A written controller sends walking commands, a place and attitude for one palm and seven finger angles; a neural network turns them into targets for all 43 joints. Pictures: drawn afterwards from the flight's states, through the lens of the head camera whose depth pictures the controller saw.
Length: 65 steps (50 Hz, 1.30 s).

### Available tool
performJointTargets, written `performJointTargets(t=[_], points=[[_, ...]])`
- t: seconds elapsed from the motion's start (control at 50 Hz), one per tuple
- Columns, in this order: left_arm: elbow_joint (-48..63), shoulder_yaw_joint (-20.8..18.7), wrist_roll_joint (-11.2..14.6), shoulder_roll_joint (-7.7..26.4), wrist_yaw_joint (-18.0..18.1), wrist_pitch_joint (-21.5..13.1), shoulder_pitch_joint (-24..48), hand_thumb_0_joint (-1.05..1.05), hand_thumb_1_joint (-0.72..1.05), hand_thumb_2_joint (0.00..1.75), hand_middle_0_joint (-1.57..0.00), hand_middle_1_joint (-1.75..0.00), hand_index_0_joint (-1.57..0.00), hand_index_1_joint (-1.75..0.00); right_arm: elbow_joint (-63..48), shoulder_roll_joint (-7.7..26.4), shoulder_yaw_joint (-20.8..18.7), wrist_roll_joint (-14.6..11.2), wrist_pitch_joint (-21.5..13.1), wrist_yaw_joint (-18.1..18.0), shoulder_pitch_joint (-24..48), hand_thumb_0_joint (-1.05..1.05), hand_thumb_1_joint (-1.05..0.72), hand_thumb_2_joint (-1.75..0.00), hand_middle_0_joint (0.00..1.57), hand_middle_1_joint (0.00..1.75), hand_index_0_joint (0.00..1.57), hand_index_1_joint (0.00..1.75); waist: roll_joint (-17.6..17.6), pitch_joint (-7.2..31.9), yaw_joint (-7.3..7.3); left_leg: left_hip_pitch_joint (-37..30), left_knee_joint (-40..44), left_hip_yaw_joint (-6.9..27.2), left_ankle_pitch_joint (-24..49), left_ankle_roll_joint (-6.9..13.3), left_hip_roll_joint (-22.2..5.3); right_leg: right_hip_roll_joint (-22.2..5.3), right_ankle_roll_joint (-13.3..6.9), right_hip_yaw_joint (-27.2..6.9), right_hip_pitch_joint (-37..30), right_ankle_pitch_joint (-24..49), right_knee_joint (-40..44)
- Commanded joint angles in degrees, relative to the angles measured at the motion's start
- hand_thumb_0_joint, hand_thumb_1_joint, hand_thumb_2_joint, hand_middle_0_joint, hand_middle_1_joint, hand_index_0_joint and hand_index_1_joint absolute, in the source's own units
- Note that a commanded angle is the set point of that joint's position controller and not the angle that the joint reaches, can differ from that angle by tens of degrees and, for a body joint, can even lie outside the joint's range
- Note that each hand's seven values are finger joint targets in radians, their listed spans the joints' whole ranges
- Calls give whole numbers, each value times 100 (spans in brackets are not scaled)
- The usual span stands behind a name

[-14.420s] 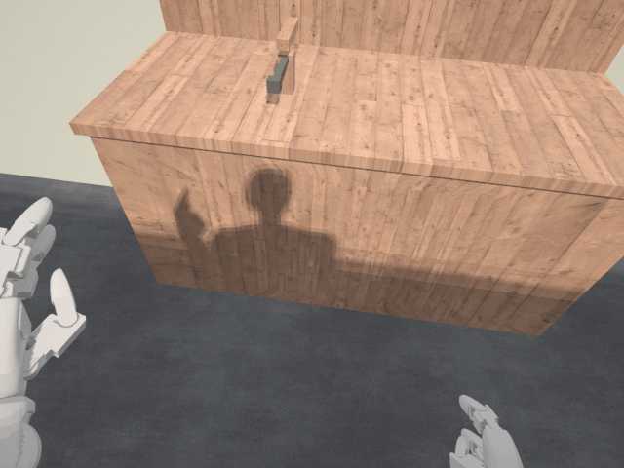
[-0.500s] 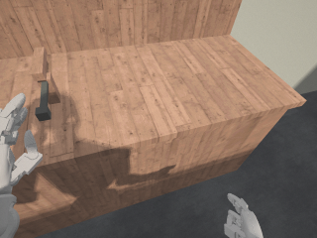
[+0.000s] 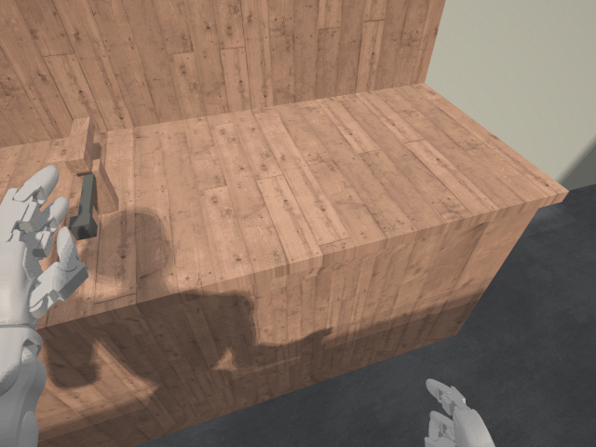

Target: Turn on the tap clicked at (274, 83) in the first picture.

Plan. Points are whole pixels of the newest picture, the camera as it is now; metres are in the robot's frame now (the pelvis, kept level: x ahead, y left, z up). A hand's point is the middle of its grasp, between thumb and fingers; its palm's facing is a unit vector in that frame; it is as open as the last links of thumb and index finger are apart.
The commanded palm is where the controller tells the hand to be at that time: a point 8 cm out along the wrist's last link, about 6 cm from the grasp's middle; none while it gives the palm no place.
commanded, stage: turn the palm inward beside the body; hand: left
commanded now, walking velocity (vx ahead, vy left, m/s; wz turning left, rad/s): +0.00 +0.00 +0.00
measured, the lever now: (83, 226) +0.38 +0.37 +0.08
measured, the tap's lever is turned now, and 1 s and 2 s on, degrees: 0 0 0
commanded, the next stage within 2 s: reach beside the lever's end, fingers flat in 1.98 s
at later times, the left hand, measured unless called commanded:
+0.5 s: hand (139, 297) +0.23 +0.20 +0.15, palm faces +0.47 -0.84 -0.26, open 7.4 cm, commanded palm +0.16 +0.25 +0.17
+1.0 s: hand (119, 316) +0.20 +0.21 +0.15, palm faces +0.51 -0.85 -0.15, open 7.4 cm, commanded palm +0.14 +0.25 +0.16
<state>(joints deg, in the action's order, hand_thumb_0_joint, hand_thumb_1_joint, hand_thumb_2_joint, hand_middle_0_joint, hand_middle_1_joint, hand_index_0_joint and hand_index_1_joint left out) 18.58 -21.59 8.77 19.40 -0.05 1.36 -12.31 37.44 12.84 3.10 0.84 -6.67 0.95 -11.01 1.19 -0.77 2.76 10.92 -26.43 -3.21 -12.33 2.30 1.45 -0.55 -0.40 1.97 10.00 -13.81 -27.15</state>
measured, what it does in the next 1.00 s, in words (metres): stands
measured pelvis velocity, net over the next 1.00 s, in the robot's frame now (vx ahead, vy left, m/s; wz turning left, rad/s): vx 0.01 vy -0.04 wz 0.02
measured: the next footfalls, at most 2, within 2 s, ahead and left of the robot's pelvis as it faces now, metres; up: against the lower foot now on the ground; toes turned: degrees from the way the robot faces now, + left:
none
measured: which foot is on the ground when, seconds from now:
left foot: down 0.00-1.00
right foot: down 0.00-1.00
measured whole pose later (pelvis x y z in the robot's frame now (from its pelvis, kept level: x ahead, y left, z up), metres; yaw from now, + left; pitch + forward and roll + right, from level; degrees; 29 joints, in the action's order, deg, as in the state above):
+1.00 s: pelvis +0.01 -0.04 -0.02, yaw +1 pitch -1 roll +0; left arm 26.3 -15.6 11.1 13.6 9.0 -0.2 -24.2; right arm 39.8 12.3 2.2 0.4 -14.5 -5.0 -9.4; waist 2.7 2.4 5.5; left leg 18.0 -36.9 2.8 -18.0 0.0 1.9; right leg 1.4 -3.3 4.0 16.5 -20.3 -37.5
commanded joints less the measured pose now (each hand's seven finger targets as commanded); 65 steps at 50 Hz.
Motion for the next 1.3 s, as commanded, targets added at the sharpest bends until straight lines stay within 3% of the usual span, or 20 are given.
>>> performJointTargets(t=[0.0,0.04,0.06,0.12,0.14,0.2,0.26,0.32,0.36,0.42,0.46,0.52,0.56,0.62,0.7,0.78,0.82,1.08,1.18,1.28], points=[[1286,-420,-686,1138,479,-277,-276,0,90,90,-20,-30,-20,-30,-1209,731,-297,28,-236,-125,1135,0,-90,-90,20,30,20,30,-103,38,187,344,516,487,11,-228,-225,287,-147,415,455,-146,-1],[1842,-844,-566,1380,844,-863,160,0,90,90,-20,-30,-20,-30,-1147,657,-325,83,-277,-197,1133,0,-90,-90,20,30,20,30,-67,603,229,312,334,480,-437,-198,-154,313,-120,283,501,-507,-34],[2236,-1192,-454,1765,1014,-1186,497,0,90,90,-20,-30,-20,-30,-1095,627,-303,85,-334,-237,1102,0,-90,-90,20,30,20,30,51,826,269,224,238,460,-575,-203,-122,343,-99,190,487,-661,1],[1647,-777,-337,1166,1243,-1799,868,0,90,90,-20,-30,-20,-30,-739,471,-286,99,-539,-294,982,0,-90,-90,20,30,20,30,525,738,119,304,-130,365,-1044,-175,-12,230,-84,-62,790,-1267,197],[1339,-722,-370,1200,1254,-1856,966,0,90,90,-20,-30,-20,-30,-623,519,-298,99,-599,-317,945,0,-90,-90,20,30,20,30,581,534,46,408,-259,348,-1194,-163,10,157,-67,-163,916,-1500,307],[612,-225,-358,1075,961,-1455,1147,0,90,90,-20,-30,-20,-30,-443,620,-296,74,-657,-480,1016,0,-90,-90,20,30,20,30,488,97,-115,564,-519,275,-1258,-112,65,-113,-9,-609,1039,-2214,769],[317,296,-227,912,534,-596,1221,0,90,90,-20,-30,-20,-30,-490,704,-264,-64,-636,-669,1165,0,-90,-90,20,30,20,30,413,-69,-128,610,-567,324,-1153,-127,53,-289,6,-962,928,-2516,1003],[506,-10,-134,1188,398,-95,1239,0,90,90,-20,-30,-20,-30,-485,706,-294,-96,-618,-809,1257,0,-90,-90,20,30,20,30,-193,73,60,775,-604,538,-938,-162,-52,-510,149,-1218,556,-2350,1011],[732,-544,-55,1453,516,-188,1025,0,90,90,-20,-30,-20,-30,-483,671,-316,-92,-677,-812,1299,0,-90,-90,20,30,20,30,-478,311,199,878,-706,660,-794,-204,-102,-590,257,-1322,387,-1941,871],[1042,-886,81,1274,710,-650,207,0,90,90,-20,-30,-20,-30,-491,566,-349,-49,-745,-711,1133,0,-90,-90,20,30,20,30,-718,795,360,996,-686,744,-330,-189,-98,-533,304,-1089,-10,-260,357],[1283,-1238,135,1463,838,-912,-278,0,90,90,-20,-30,-20,-30,-501,595,-386,-52,-793,-625,1021,0,-90,-90,20,30,20,30,-443,1281,453,986,-803,715,159,-190,-36,-494,345,-1021,-298,1240,-106],[1429,-988,152,1084,852,-943,-829,0,90,90,-20,-30,-20,-30,-561,572,-365,-36,-837,-549,820,0,-90,-90,20,30,20,30,333,1339,380,736,-876,452,888,-144,79,-385,333,-684,-349,2887,-483],[1425,-946,182,1051,814,-760,-1003,0,90,90,-20,-30,-20,-30,-601,648,-368,-66,-849,-532,772,0,-90,-90,20,30,20,30,156,1125,322,774,-931,445,976,-119,83,-359,346,-573,-232,3182,-512],[1537,-589,285,751,689,-570,-761,0,90,90,-20,-30,-20,-30,-627,700,-399,-99,-879,-602,708,0,-90,-90,20,30,20,30,-141,890,176,738,-862,450,861,-60,86,-276,347,-432,30,2774,-401],[1689,-372,323,585,662,-714,-520,0,90,90,-20,-30,-20,-30,-596,725,-430,-101,-1056,-682,659,0,-90,-90,20,30,20,30,-356,883,124,614,-834,513,751,-23,87,-189,287,-323,282,2189,-369],[2038,-233,187,537,810,-935,-550,0,90,90,-20,-30,-20,-30,-618,680,-418,-45,-1190,-664,657,0,-90,-90,20,30,20,30,6,1326,229,403,-815,490,966,-20,118,-87,122,-140,288,1915,-555],[1965,-147,146,445,870,-921,-785,0,90,90,-20,-30,-20,-30,-625,677,-407,-46,-1191,-647,663,0,-90,-90,20,30,20,30,66,1265,280,460,-746,503,987,-38,99,-12,41,-29,320,1612,-587],[2110,304,134,83,1158,94,-289,0,90,90,-20,-30,-20,-30,-739,537,-151,-93,-1054,-737,1164,0,-90,-90,20,30,20,30,156,456,273,547,-196,716,-301,-102,7,133,-78,99,624,-398,-91],[2421,478,10,-13,1248,145,-317,0,90,90,-20,-30,-20,-30,-765,494,-110,-59,-1068,-738,1226,0,-90,-90,20,30,20,30,401,627,296,422,-69,734,-448,-131,5,151,-122,107,496,-504,-77],[2314,486,91,-120,1308,290,-575,0,90,90,-20,-30,-20,-30,-735,479,-85,-49,-1035,-741,1308,0,-90,-90,20,30,20,30,140,460,309,517,5,762,-621,-127,-2,150,-99,125,420,-619,41]])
